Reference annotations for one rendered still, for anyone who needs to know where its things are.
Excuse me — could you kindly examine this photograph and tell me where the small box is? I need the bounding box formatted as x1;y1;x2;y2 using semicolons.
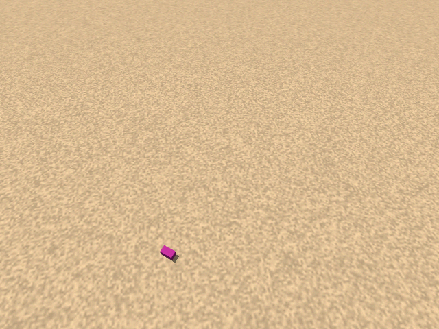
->
160;245;176;260

